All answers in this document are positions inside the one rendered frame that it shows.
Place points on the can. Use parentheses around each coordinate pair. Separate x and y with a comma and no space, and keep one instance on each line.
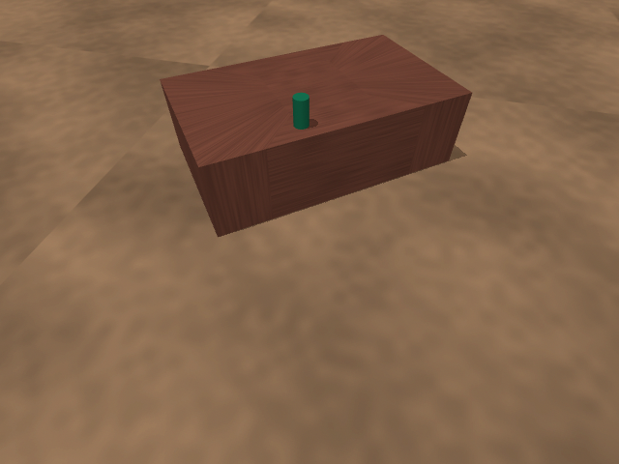
(301,111)

